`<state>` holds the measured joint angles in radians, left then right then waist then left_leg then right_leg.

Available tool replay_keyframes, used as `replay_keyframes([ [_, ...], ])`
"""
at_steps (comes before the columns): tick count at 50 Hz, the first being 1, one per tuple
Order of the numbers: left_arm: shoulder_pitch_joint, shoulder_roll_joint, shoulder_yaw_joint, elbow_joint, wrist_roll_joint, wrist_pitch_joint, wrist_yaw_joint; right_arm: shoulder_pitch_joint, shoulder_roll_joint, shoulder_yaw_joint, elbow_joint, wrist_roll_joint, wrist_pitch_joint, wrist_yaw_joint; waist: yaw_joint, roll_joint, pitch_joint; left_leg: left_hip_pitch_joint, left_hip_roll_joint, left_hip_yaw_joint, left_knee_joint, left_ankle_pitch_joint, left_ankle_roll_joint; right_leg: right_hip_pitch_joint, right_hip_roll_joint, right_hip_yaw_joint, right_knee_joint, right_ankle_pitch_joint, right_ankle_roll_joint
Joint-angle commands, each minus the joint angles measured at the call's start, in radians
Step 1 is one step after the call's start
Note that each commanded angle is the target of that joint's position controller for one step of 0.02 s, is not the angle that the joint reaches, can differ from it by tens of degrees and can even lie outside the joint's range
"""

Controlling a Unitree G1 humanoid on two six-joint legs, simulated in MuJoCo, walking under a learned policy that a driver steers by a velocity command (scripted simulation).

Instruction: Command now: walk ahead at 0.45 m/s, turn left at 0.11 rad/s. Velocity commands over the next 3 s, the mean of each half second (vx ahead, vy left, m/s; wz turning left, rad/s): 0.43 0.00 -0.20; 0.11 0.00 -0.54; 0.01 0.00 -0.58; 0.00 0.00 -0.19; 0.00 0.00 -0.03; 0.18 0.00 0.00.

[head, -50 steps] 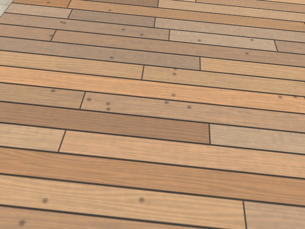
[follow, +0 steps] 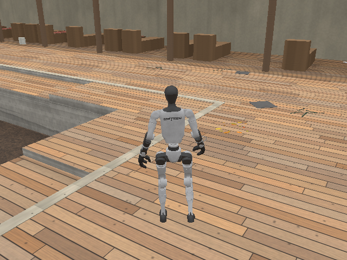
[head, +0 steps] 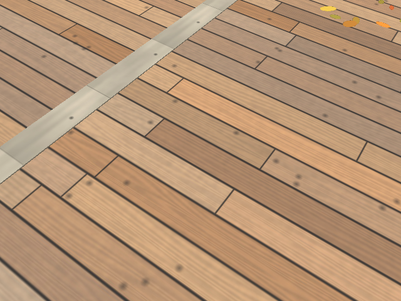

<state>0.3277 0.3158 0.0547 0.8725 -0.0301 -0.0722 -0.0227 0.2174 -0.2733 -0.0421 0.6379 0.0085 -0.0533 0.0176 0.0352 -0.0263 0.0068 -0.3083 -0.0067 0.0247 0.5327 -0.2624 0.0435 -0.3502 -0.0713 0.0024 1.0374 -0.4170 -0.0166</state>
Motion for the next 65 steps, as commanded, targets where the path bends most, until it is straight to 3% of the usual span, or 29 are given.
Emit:
replay_keyframes([
  [1,-0.12,0.112,0.026,-0.114,0.011,-0.034,-0.003,0.102,-0.134,-0.039,-0.021,-0.007,-0.021,0.003,-0.072,0.15,0.02,0.303,0.262,-0.383,-0.348,-0.055,0.181,-0.434,-0.077,0.047,0.09,0.133,-0.021],
  [4,-0.106,0.068,0.018,-0.103,0.017,-0.015,-0.01,0.082,-0.135,-0.041,-0.013,-0.01,-0.034,-0.004,-0.034,0.122,0.026,0.244,0.224,-0.257,-0.394,0.19,0.18,-0.385,-0.075,0.031,0.021,0.255,0.008],
  [8,-0.203,0.032,0.002,-0.133,0.016,-0.006,-0.014,0.105,-0.146,-0.046,0.022,-0.011,-0.039,-0.016,-0.054,0.095,0.053,0.231,0.197,-0.108,-0.419,0.294,0.157,-0.38,-0.049,0.022,-0.216,0.44,0.036],
  [16,-0.388,0.029,-0.011,-0.228,0.007,-0.016,-0.057,0.18,-0.176,-0.061,0.101,0.0,-0.026,-0.031,-0.101,0.076,0.104,0.393,0.264,0.035,-0.376,0.439,0.108,-0.339,0.031,-0.01,-0.484,0.475,-0.044],
  [18,-0.337,0.059,0.004,-0.231,0.016,-0.015,-0.062,0.159,-0.199,-0.066,0.094,-0.007,-0.009,-0.044,-0.062,0.118,0.04,0.448,0.256,0.069,-0.228,0.85,0.076,-0.24,0.094,-0.069,-0.481,0.378,-0.077],
  [20,-0.095,0.142,0.049,-0.183,0.023,-0.012,-0.049,0.13,-0.213,-0.065,0.073,-0.01,0.013,-0.064,0.065,0.125,-0.117,0.373,0.194,0.118,0.154,1.073,0.009,0.092,0.17,-0.103,-0.528,0.432,-0.12],
  [21,0.033,0.215,0.069,-0.173,0.029,-0.003,-0.029,0.153,-0.184,-0.049,0.042,-0.029,0.004,-0.069,0.1,0.007,-0.242,0.111,0.137,0.112,0.473,0.702,-0.044,0.429,0.011,0.122,-0.493,0.687,-0.184],
  [22,-0.001,0.287,0.072,-0.198,0.034,-0.007,-0.029,0.327,-0.043,-0.003,0.02,-0.05,-0.017,-0.039,-0.039,-0.235,-0.423,-0.312,-0.075,-0.008,0.872,-0.393,-0.113,0.81,-0.299,0.673,-0.499,0.801,-0.427],
  [23,0.028,0.206,0.063,-0.214,0.025,0.004,-0.021,0.223,-0.165,-0.022,0.04,-0.021,-0.04,-0.026,0.071,-0.068,-0.518,-0.327,-0.048,-0.171,0.948,-0.372,-0.1,0.79,-0.268,0.693,-0.581,0.762,-0.405],
  [24,-0.039,0.178,0.053,-0.223,0.023,0.008,-0.016,0.117,-0.18,-0.028,-0.004,0.014,-0.048,-0.023,0.06,-0.051,-0.354,-0.382,0.0,-0.164,0.91,-0.305,-0.084,0.663,-0.232,0.534,-0.604,0.794,-0.36],
  [25,-0.093,0.151,0.047,-0.229,0.011,0.012,-0.011,0.071,-0.174,-0.024,-0.014,0.004,-0.051,-0.033,0.029,0.045,-0.224,-0.385,0.04,-0.136,0.832,-0.241,-0.083,0.492,-0.183,0.436,-0.628,0.811,-0.322],
  [26,-0.138,0.132,0.042,-0.243,0.009,0.019,-0.004,0.047,-0.181,-0.031,-0.017,-0.013,-0.043,-0.044,-0.001,0.063,-0.139,-0.355,0.06,-0.122,0.775,-0.204,-0.093,0.34,-0.153,0.378,-0.658,0.831,-0.306],
  [27,-0.156,0.129,0.04,-0.251,0.026,0.023,0.001,0.063,-0.184,-0.034,-0.022,-0.016,-0.027,-0.047,-0.037,0.036,-0.112,-0.28,0.073,-0.127,0.742,-0.177,-0.097,0.216,-0.128,0.347,-0.692,0.836,-0.303],
  [30,-0.189,0.142,0.047,-0.247,0.034,0.027,0.009,0.113,-0.133,-0.022,-0.012,-0.025,0.003,-0.06,-0.081,-0.013,-0.101,-0.206,0.063,-0.099,0.6,-0.144,-0.132,0.057,-0.086,0.275,-0.717,0.913,-0.301],
  [33,-0.184,0.164,0.056,-0.239,0.022,0.047,0.027,0.072,-0.114,-0.016,-0.021,-0.032,0.015,-0.069,-0.07,-0.026,-0.146,-0.194,0.038,-0.096,0.456,-0.027,-0.156,0.046,-0.05,0.253,-0.685,0.878,-0.263],
  [40,-0.173,0.159,0.057,-0.245,0.012,0.098,0.05,-0.077,-0.124,-0.024,-0.065,-0.011,0.01,-0.047,-0.019,-0.105,-0.13,-0.141,-0.019,-0.132,0.153,0.031,-0.143,0.101,-0.025,0.394,-0.616,0.494,-0.193],
  [43,-0.204,0.129,0.046,-0.262,0.001,0.104,0.051,-0.018,-0.14,-0.04,-0.049,-0.009,-0.012,-0.04,-0.067,-0.128,-0.117,0.011,-0.008,-0.128,-0.145,0.181,-0.095,0.127,0.014,0.448,-0.518,0.463,-0.131],
  [44,-0.165,0.081,0.032,-0.269,0.011,0.103,0.05,0.001,-0.193,-0.053,-0.052,-0.023,-0.014,-0.046,-0.046,-0.045,-0.154,0.148,0.15,-0.233,-0.169,0.307,-0.036,0.054,0.062,0.398,-0.404,0.259,-0.081],
  [45,-0.066,0.041,0.023,-0.273,0.022,0.097,0.047,-0.054,-0.268,-0.07,-0.071,-0.049,0.002,-0.053,0.037,0.238,-0.14,0.265,0.362,-0.46,-0.147,0.623,0.116,-0.15,0.217,0.22,-0.218,-0.171,-0.012],
  [46,-0.075,0.126,0.042,-0.276,0.026,0.088,0.044,0.008,-0.225,-0.068,-0.054,-0.057,0.011,-0.049,-0.012,0.305,-0.164,0.268,0.458,-0.61,-0.172,0.666,0.243,-0.25,0.195,0.148,0.009,-0.284,0.04],
  [47,-0.081,0.185,0.065,-0.257,0.016,0.092,0.044,-0.001,-0.176,-0.054,-0.063,-0.049,0.012,-0.048,-0.024,0.205,-0.144,0.246,0.415,-0.515,-0.155,0.621,0.234,-0.262,0.153,0.154,0.135,-0.218,0.064],
  [48,-0.09,0.183,0.072,-0.241,0.009,0.107,0.048,-0.032,-0.144,-0.047,-0.064,-0.038,0.017,-0.05,-0.019,0.146,-0.117,0.223,0.342,-0.397,-0.141,0.564,0.184,-0.271,0.134,0.14,0.18,-0.15,0.085],
  [49,-0.094,0.164,0.07,-0.237,0.006,0.123,0.053,-0.06,-0.127,-0.042,-0.068,-0.025,0.023,-0.052,-0.017,0.138,-0.095,0.201,0.296,-0.32,-0.142,0.513,0.152,-0.276,0.121,0.128,0.198,-0.105,0.103],
  [51,-0.114,0.108,0.056,-0.255,0.002,0.137,0.049,-0.079,-0.137,-0.044,-0.062,-0.027,0.034,-0.057,-0.02,0.163,-0.064,0.151,0.244,-0.213,-0.17,0.487,0.139,-0.249,0.107,0.072,0.153,-0.032,0.121],
  [54,-0.174,0.073,0.045,-0.295,0.002,0.135,0.043,-0.058,-0.153,-0.057,-0.049,-0.032,0.047,-0.065,-0.054,0.214,-0.086,0.204,0.261,-0.162,-0.18,0.487,0.165,-0.224,0.082,0.03,0.012,-0.011,0.129],
  [59,-0.188,0.077,0.046,-0.321,0.009,0.138,0.019,-0.078,-0.195,-0.079,-0.035,-0.013,0.053,-0.054,-0.065,0.234,-0.115,0.187,0.305,-0.107,-0.175,0.439,0.17,-0.065,0.055,-0.027,-0.228,0.022,0.09],
  [63,-0.102,0.082,0.063,-0.301,0.01,0.142,0.004,-0.094,-0.19,-0.082,-0.014,0.018,0.052,-0.048,-0.014,0.202,-0.105,0.121,0.289,-0.044,-0.067,0.303,0.09,0.122,0.095,-0.081,-0.54,0.207,0.006],
  [64,-0.067,0.114,0.076,-0.294,0.013,0.14,0.011,-0.04,-0.155,-0.075,0.01,0.012,0.051,-0.044,-0.01,0.11,-0.099,0.017,0.244,0.022,0.044,0.174,0.015,0.244,0.074,-0.006,-0.631,0.335,-0.034],
  [65,-0.039,0.238,0.103,-0.314,0.018,0.133,0.03,-0.03,-0.083,-0.051,-0.021,-0.041,0.052,-0.038,-0.04,-0.223,-0.101,-0.262,0.113,0.129,0.368,-0.269,-0.1,0.405,-0.203,0.372,-0.663,0.697,-0.147],
])
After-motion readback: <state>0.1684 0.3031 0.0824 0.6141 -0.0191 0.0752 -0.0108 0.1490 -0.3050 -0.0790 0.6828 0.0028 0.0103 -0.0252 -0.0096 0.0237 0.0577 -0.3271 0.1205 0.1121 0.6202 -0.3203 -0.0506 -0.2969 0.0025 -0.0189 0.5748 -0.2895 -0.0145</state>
